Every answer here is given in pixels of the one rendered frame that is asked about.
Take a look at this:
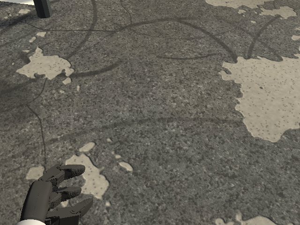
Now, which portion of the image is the left robot hand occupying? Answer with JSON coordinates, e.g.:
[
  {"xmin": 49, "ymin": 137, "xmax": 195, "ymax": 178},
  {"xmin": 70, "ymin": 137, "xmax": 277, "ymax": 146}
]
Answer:
[{"xmin": 20, "ymin": 163, "xmax": 94, "ymax": 225}]

